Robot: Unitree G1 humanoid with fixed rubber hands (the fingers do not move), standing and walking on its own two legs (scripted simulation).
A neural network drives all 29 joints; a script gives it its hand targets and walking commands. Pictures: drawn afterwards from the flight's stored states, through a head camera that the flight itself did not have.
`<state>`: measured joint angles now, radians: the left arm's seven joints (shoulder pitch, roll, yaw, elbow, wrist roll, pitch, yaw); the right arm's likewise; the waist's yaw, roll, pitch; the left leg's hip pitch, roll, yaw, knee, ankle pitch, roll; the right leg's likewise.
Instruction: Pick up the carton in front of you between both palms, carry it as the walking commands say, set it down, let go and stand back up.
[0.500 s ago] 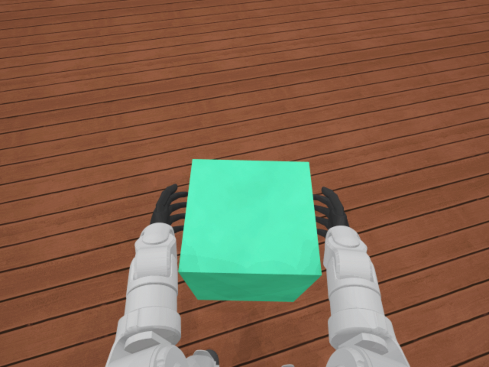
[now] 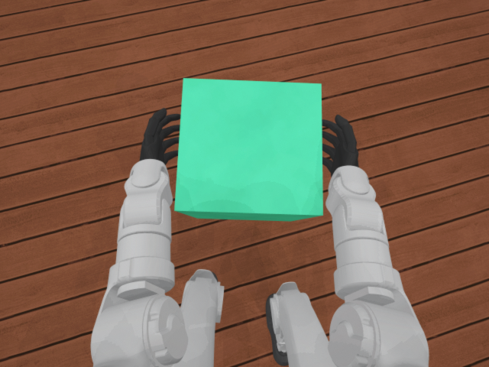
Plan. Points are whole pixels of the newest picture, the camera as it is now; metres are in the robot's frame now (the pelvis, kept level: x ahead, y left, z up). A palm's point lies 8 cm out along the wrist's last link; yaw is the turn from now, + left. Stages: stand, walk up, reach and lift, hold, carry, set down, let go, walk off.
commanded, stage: set down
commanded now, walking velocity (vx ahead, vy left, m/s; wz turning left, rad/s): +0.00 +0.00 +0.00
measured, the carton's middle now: (247, 163) +0.46 +0.03 -0.16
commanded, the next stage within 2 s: none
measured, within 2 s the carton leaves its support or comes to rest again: rests again in 1.36 s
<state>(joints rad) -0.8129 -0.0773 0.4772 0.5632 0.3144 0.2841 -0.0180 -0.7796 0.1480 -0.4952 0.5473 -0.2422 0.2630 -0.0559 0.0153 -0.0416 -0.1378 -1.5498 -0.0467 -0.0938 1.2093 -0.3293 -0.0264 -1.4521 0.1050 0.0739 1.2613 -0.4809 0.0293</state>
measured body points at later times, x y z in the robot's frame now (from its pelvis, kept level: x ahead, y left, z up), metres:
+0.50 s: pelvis -0.03 +0.01 -0.13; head +0.28 +0.04 +0.20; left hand +0.48 +0.18 -0.24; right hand +0.49 -0.12 -0.24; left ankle +0.10 +0.12 -0.60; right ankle +0.04 -0.13 -0.60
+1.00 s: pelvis -0.03 +0.00 -0.22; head +0.34 +0.01 +0.03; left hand +0.51 +0.20 -0.40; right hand +0.53 -0.11 -0.40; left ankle +0.10 +0.12 -0.60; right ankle +0.04 -0.13 -0.60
